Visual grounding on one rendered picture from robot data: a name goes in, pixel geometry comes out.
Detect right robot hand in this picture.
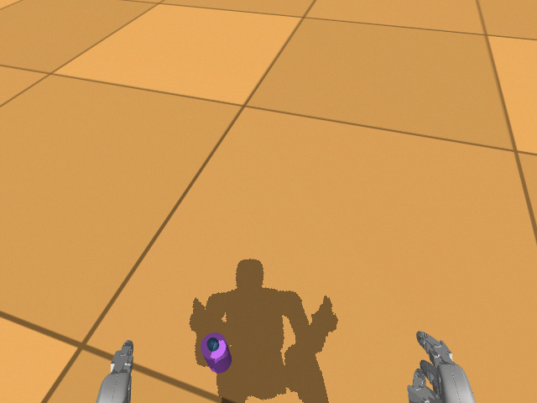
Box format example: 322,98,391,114
407,331,476,403

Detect bottle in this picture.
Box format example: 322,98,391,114
201,332,232,374

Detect left robot hand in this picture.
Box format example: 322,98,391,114
96,340,133,403

